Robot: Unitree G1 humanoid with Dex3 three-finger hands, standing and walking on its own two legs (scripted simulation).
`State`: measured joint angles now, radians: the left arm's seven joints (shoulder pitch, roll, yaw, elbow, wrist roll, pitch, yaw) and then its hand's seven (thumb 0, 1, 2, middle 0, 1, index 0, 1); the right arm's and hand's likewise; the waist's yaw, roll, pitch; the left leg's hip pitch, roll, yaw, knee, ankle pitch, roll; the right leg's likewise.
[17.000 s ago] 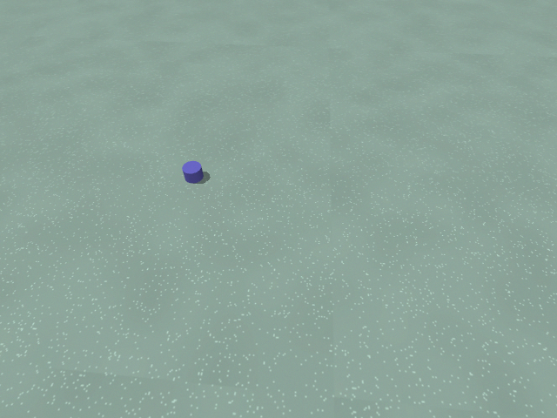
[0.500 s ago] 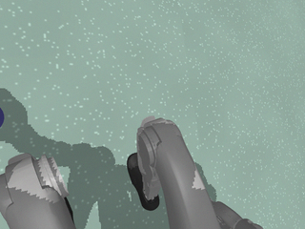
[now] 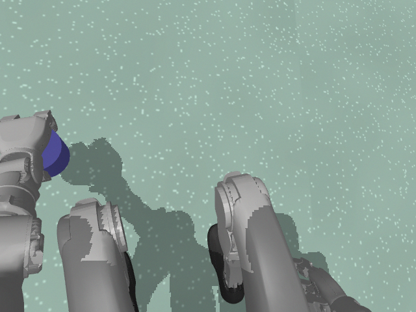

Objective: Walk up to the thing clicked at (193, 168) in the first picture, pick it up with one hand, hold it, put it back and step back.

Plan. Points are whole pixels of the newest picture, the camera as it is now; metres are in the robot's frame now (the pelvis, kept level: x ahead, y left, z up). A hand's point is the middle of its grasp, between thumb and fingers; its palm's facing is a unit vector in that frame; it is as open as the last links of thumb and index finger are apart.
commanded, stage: settle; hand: left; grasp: from above
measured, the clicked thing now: (40, 152) +0.44 +0.28 -0.20
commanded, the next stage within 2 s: lift in 0.12 s
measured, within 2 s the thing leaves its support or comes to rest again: neither
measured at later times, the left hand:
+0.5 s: hand (21, 149) +0.42 +0.28 -0.12, palm faces -0.46 -0.09 -0.88, open 12.0 cm
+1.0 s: hand out of the picture +0.36 +0.29 +0.04, palm faces -0.44 -0.12 -0.89, open 11.9 cm
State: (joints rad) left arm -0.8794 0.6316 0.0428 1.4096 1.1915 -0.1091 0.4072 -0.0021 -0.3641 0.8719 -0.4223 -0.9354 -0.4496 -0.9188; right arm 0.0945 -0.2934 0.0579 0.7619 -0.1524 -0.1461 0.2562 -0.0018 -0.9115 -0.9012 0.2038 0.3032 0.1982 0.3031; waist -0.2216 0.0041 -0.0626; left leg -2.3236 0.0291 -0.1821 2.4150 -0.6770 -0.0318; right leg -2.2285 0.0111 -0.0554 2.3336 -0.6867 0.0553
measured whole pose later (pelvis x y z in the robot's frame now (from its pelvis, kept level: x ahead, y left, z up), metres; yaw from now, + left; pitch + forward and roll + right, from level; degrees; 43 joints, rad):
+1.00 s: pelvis +0.00 +0.00 +0.16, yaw +5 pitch +31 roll -5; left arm -0.48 0.52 -0.07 0.78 1.04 -0.02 0.13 0.00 -0.36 0.83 -0.47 -0.87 -0.50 -0.86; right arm 0.14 -0.25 -0.04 0.67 -0.01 0.02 0.03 0.00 -0.90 -0.90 0.21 0.30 0.20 0.30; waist -0.11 0.04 -0.19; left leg -1.83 0.03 -0.09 1.90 -0.62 -0.01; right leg -1.76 -0.03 -0.03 1.85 -0.64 0.04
